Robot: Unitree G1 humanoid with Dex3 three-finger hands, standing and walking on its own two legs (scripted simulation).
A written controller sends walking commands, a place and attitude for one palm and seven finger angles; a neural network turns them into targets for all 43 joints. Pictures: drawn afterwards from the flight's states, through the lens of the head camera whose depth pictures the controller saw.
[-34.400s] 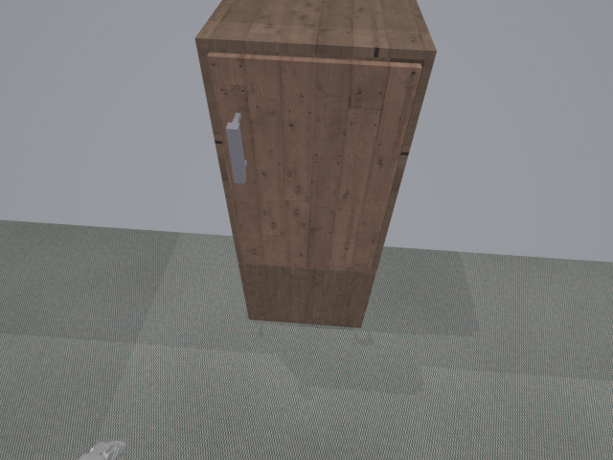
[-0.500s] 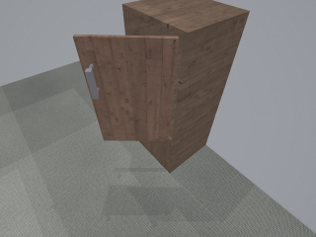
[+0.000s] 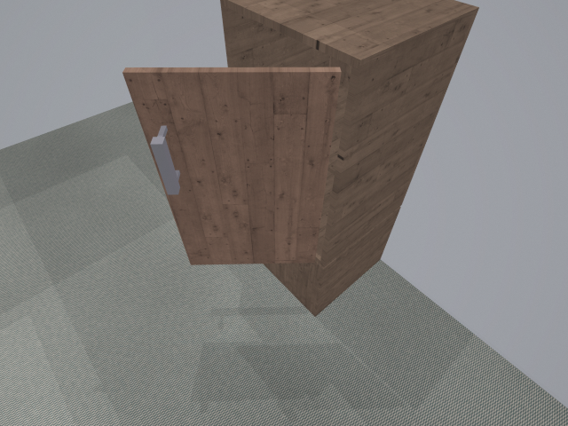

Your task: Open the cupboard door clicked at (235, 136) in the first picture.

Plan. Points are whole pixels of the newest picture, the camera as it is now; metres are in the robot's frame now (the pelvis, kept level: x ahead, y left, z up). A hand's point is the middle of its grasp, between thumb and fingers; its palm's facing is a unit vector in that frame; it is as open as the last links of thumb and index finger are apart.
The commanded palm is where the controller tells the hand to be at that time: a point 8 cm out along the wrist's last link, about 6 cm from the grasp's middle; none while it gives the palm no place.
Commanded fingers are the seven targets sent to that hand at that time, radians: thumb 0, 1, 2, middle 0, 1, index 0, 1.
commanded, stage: shuffle to correct the standing spot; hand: left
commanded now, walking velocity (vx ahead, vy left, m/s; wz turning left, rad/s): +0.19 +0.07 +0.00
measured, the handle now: (168, 160) +0.58 +0.25 +0.03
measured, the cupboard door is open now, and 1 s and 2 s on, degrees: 50 50 50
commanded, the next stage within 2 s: come to a stop and stand still in 0.06 s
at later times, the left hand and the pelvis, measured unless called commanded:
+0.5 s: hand out of the picture +0.07 +0.23 -0.19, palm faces +0.10 -0.98 -0.15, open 7.4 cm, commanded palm none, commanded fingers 0.00 0.90 0.90 -0.20 -0.30 -0.20 -0.30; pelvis +0.06 +0.06 -0.01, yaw +1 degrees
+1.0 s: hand out of the picture +0.02 +0.20 -0.17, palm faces +0.06 -0.99 -0.16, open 7.4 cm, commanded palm none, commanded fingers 0.00 0.90 0.90 -0.20 -0.30 -0.20 -0.30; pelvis +0.01 +0.04 +0.00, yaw +0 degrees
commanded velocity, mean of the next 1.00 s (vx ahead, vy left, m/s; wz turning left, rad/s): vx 0.01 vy -0.01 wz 0.00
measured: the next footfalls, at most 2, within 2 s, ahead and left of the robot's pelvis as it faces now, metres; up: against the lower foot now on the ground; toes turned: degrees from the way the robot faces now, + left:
right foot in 0.06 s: +0.12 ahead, -0.13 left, +0.00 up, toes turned -7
left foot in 0.36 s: +0.18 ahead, +0.17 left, +0.00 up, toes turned +7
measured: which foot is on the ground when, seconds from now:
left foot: down 0.00-0.08, up 0.10-0.34, down 0.36-0.74, up 0.76-1.00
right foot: up 0.00-0.04, down 0.06-0.40, up 0.42-0.72, down 0.74-1.00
